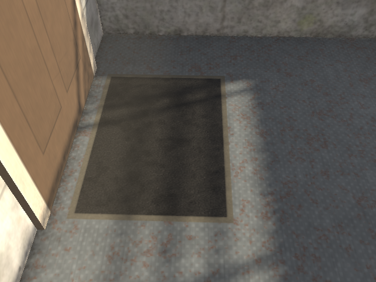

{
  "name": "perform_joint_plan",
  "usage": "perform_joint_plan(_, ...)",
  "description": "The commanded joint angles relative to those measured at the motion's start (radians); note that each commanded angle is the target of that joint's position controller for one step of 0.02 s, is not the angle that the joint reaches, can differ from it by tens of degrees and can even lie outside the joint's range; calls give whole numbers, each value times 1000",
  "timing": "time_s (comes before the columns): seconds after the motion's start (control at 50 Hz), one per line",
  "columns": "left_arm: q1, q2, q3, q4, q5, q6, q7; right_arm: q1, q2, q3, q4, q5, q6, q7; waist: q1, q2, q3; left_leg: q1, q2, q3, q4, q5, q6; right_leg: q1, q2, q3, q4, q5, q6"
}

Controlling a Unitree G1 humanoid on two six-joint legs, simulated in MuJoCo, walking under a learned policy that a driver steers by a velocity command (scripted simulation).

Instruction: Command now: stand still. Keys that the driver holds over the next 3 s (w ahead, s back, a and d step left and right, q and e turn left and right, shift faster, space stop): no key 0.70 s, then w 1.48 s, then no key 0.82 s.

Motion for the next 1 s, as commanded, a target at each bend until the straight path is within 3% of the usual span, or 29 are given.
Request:
perform_joint_plan(0.02, 76, 84, 12, -13, 0, -5, 2, 25, -92, -12, -24, 0, -6, -3, 0, -5, 11, 93, 16, -16, -72, 113, 38, -123, -12, 8, -119, 99, -23)
perform_joint_plan(0.7, 125, 70, 7, -14, -2, -5, 1, 74, -80, -7, -18, 3, -6, -6, 0, -6, 21, 98, 14, -11, -64, 142, 30, -117, -9, 7, -123, 125, -24)
perform_joint_plan(0.72, 148, 65, 8, -3, -4, -3, 1, 93, -72, -6, -7, 3, -5, -6, 2, -11, -2, 106, -2, 7, -57, 27, 32, -107, -2, 1, -129, 13, -31)
perform_joint_plan(0.76, 141, 105, 22, -14, -16, 0, 6, 98, -87, -15, -8, 14, -6, -7, 4, -48, 57, 20, -43, 44, -8, -326, 48, -153, -16, 40, -149, -320, -81)
perform_joint_plan(0.78, 145, 116, 27, -24, -21, -4, 7, 77, -87, -17, -20, 15, -15, -6, 14, -57, 106, -46, -42, 40, 15, -398, 57, -177, -50, 91, -180, -435, -109)
perform_joint_plan(0.82, 203, 161, 43, -22, -32, -25, 2, 26, -46, -10, -51, 19, -49, 8, 43, -141, 152, -166, -49, 70, 153, -294, 56, -126, -181, 283, -279, -532, -184)
perform_joint_plan(0.84, 198, 193, 55, -25, -35, -35, 0, 8, -33, -8, -66, 22, -67, 19, 43, -195, 169, -216, -35, 69, 243, -207, 67, -101, -268, 398, -328, -534, -230)
perform_joint_plan(0.86, 181, 191, 57, -35, -33, -44, -3, -9, -36, -8, -80, 24, -83, 28, 38, -192, 185, -239, -4, 38, 284, -200, 86, -111, -312, 452, -348, -490, -254)
perform_joint_plan(0.88, 149, 180, 53, -47, -31, -52, -8, 0, -36, -8, -86, 30, -95, 35, 16, -186, 190, -229, 9, 29, 252, -228, 103, -111, -313, 438, -331, -417, -248)
perform_joint_plan(0.92, 67, 161, 48, -72, -39, -51, -19, 134, -45, -19, -40, 38, -110, 42, -62, -142, 152, 27, -29, 74, 10, -177, 117, -189, -214, 271, -226, -272, -175)
perform_joint_plan(0.94, 35, 161, 48, -89, -38, -54, -21, 245, -74, -36, 5, 28, -109, 42, -98, -95, 105, 203, -41, 51, -27, -90, 108, -262, -144, 180, -106, -113, -137)
perform_joint_plan(0.96, -11, 124, 37, -118, -34, -65, -24, 403, -164, -66, 36, 23, -112, 39, -156, 107, 47, 369, 123, -229, -169, -152, 170, -402, -25, 17, 247, 65, -68)
perform_joint_plan(0.98, -12, 66, 22, -157, -37, -87, -19, 522, -256, -81, 42, 21, -121, 51, -171, 341, -37, 504, 346, -690, -352, -185, 307, -590, 77, -8, 571, -143, -38)
perform_joint_plan(1.0, -27, 96, 31, -163, -51, -102, -24, 435, -174, -49, 23, 4, -135, 50, -111, 200, -2, 463, 390, -749, -359, -201, 318, -676, 18, 109, 757, -165, -63)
